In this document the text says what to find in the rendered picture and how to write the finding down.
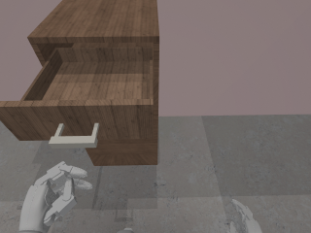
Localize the drawer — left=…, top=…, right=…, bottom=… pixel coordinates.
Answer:
left=0, top=47, right=154, bottom=141

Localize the handle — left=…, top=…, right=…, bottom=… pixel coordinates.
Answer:
left=49, top=122, right=100, bottom=149

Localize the robot right hand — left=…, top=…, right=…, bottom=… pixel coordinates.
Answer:
left=226, top=199, right=262, bottom=233

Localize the robot left hand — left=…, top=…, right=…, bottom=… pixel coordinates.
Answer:
left=18, top=161, right=93, bottom=233

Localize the cabinet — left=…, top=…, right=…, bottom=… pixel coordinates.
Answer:
left=27, top=0, right=159, bottom=166

